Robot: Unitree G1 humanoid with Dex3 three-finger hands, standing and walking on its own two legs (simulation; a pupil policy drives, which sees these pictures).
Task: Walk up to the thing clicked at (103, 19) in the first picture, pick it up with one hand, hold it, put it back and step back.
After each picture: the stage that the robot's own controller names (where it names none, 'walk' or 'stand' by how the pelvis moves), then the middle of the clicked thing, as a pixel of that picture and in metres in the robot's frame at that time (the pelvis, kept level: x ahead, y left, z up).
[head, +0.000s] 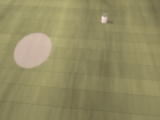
stand; (104, 18) +1.93 -0.28 -0.72
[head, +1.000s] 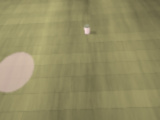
walk; (87, 29) +1.81 +0.12 -0.70
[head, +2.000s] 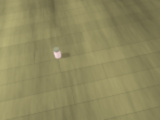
walk; (57, 52) +1.17 +0.40 -0.72
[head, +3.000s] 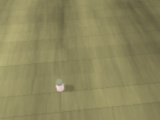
walk; (59, 84) +0.77 +0.28 -0.71
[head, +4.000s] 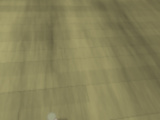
walk; (51, 119) +0.52 +0.20 -0.70
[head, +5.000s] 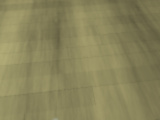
stand; out of the picture +0.43 +0.24 -0.72
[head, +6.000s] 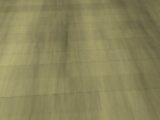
stand; out of the picture +0.42 +0.20 -0.72
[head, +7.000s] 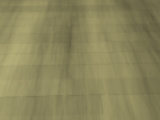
stand; out of the picture +0.41 +0.19 -0.72
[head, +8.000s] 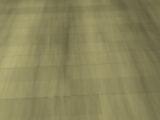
stand; out of the picture +0.41 +0.20 -0.73
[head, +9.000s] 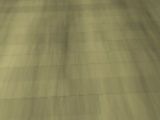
stand; out of the picture +0.40 +0.21 -0.73
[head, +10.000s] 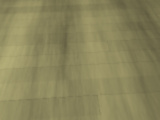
stand; out of the picture +0.39 +0.21 -0.73
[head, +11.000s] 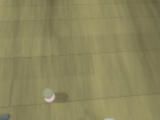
go down; (48, 95) +0.44 +0.20 -0.58
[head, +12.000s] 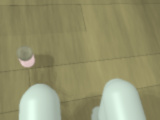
go down; (26, 57) +0.48 +0.23 -0.31
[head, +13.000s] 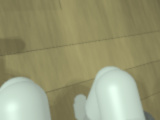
close in; out of the picture +0.48 +0.25 -0.25
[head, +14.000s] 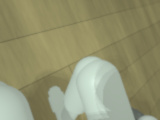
close; out of the picture +0.47 +0.29 -0.23
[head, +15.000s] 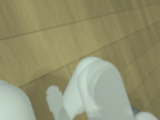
lift; out of the picture +0.45 +0.27 -0.23
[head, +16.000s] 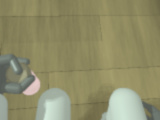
lift; (24, 79) +0.33 +0.22 -0.08
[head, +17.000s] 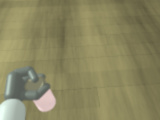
hold; (41, 94) +0.32 +0.16 +0.01
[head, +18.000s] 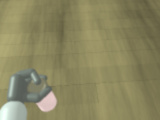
hold; (42, 95) +0.32 +0.16 -0.02
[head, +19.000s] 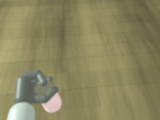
crouch; (48, 96) +0.32 +0.14 -0.01
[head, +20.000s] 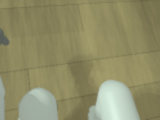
crouch; (28, 106) +0.27 +0.19 -0.35
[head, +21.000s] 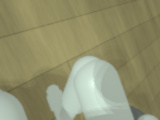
lower; out of the picture +0.24 +0.22 -0.23
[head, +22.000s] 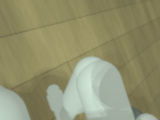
lower; out of the picture +0.24 +0.22 -0.23
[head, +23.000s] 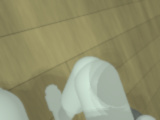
lower; out of the picture +0.24 +0.22 -0.24
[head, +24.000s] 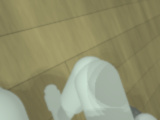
lower; out of the picture +0.24 +0.22 -0.24
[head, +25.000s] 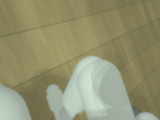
loosen; out of the picture +0.24 +0.21 -0.23
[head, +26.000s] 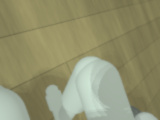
withdraw; out of the picture +0.24 +0.22 -0.23
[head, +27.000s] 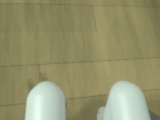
walk; (38, 102) +0.27 +0.18 -0.32
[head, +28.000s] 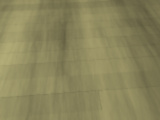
stand; out of the picture +0.19 +0.17 -0.66
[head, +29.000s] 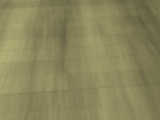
stand; out of the picture +0.19 +0.19 -0.67
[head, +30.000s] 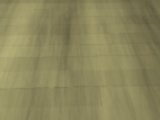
stand; out of the picture +0.20 +0.18 -0.68
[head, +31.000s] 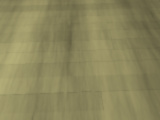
walk; out of the picture +0.20 +0.18 -0.72
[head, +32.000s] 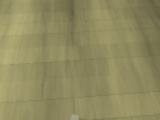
walk; out of the picture +0.36 +0.08 -0.70
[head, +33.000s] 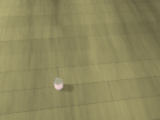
walk; (58, 84) +0.65 +0.19 -0.70
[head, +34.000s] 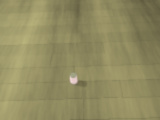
stand; (73, 78) +0.86 +0.18 -0.71
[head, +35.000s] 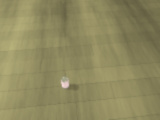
stand; (65, 82) +0.84 +0.19 -0.72
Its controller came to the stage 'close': yes
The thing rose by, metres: 0.69
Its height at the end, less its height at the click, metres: +0.00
